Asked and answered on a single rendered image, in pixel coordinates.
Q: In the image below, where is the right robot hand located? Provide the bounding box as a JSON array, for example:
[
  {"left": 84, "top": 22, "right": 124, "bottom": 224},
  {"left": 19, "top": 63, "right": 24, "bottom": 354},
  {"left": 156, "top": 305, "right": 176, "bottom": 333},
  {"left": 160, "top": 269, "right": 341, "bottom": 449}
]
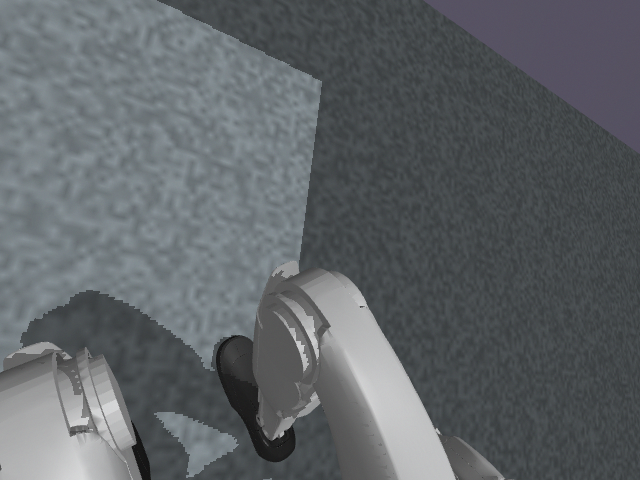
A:
[{"left": 434, "top": 426, "right": 506, "bottom": 480}]

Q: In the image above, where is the right robot foot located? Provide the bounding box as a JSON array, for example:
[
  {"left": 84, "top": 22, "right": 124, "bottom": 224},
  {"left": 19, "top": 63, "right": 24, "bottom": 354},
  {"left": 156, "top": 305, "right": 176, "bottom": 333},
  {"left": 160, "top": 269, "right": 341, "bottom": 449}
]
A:
[{"left": 216, "top": 335, "right": 296, "bottom": 462}]

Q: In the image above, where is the left robot foot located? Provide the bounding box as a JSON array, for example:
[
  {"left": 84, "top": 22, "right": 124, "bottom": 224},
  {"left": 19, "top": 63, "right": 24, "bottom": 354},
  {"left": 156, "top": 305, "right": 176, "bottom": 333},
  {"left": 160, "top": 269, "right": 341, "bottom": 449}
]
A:
[{"left": 131, "top": 421, "right": 151, "bottom": 480}]

